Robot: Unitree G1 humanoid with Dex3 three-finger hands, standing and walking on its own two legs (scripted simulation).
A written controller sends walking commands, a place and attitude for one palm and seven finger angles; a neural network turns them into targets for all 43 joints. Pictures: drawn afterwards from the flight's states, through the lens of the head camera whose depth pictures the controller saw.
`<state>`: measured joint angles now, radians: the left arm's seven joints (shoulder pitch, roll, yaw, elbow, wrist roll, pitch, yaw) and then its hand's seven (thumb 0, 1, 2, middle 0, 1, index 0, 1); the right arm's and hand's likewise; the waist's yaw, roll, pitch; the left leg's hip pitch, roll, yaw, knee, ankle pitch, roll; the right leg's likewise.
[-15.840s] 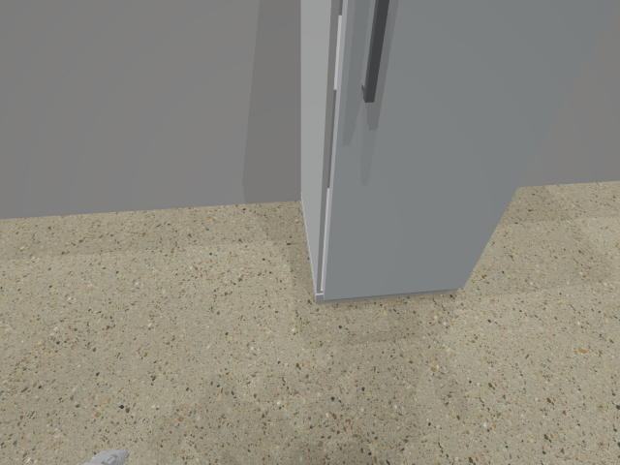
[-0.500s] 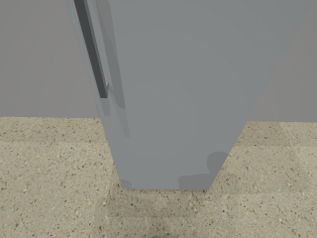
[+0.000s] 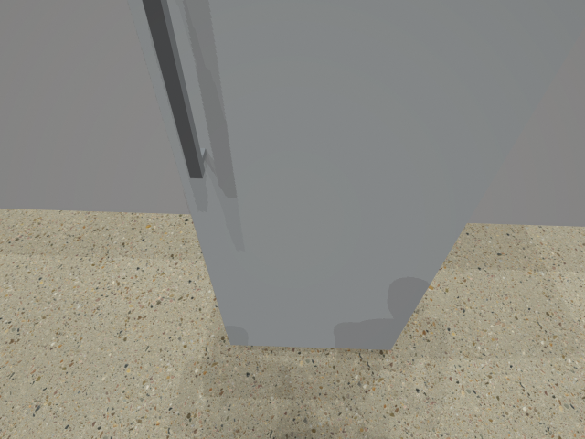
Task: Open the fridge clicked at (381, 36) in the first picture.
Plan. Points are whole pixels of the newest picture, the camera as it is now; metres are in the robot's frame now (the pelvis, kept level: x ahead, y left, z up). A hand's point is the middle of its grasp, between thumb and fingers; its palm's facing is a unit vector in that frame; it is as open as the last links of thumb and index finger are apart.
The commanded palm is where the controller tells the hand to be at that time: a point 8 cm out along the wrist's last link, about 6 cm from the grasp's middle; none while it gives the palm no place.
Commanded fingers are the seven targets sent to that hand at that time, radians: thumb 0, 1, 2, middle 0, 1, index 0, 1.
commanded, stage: raise the hand to about handle height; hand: left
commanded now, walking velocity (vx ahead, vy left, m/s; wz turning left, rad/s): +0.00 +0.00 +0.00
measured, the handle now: (176, 64) +0.47 +0.18 +0.27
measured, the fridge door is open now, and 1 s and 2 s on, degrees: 0 0 0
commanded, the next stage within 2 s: none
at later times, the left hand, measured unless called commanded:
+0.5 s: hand (115, 401) +0.15 +0.21 +0.05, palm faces +0.28 -0.96 -0.09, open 9.6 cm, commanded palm +0.14 +0.25 +0.05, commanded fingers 0.00 0.20 0.60 -0.25 -0.75 -0.25 -0.75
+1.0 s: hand (93, 301) +0.23 +0.24 +0.12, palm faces +0.08 -0.99 -0.09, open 12.6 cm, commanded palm +0.19 +0.29 +0.16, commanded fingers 0.00 -0.38 0.35 -0.29 -1.12 -0.29 -1.12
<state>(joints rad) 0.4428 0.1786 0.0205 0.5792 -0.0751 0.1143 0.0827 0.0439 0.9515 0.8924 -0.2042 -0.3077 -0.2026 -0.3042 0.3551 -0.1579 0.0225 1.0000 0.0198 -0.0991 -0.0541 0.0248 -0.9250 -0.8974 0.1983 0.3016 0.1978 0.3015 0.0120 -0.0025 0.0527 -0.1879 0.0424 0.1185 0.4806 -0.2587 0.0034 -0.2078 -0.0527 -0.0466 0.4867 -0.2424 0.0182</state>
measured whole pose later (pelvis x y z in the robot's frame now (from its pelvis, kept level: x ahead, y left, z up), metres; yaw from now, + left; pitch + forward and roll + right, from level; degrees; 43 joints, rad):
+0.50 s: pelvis +0.01 -0.02 -0.04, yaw +6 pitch +4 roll -2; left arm 0.56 0.22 0.22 -0.17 -0.29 -0.47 -0.21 0.02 0.42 0.69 -0.23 -0.61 -0.23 -0.61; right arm 0.17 -0.26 -0.02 0.55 0.02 -0.27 -0.04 0.01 -0.90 -0.90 0.19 0.30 0.19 0.30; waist 0.09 0.02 -0.05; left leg -0.52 0.07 -0.02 0.89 -0.44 -0.03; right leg -0.46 -0.05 -0.16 0.83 -0.44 -0.01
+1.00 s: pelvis +0.02 -0.01 -0.01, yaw +3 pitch +0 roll -1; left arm 0.22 0.36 0.36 -0.12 -0.36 0.02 -0.39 0.00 -0.16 0.44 -0.27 -0.99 -0.27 -0.98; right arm 0.26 -0.30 0.02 0.64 0.08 -0.32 -0.11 0.02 -0.90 -0.90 0.20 0.30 0.20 0.30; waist 0.06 0.05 -0.04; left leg -0.28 0.05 0.04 0.62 -0.34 -0.01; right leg -0.25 -0.05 -0.11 0.59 -0.33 0.01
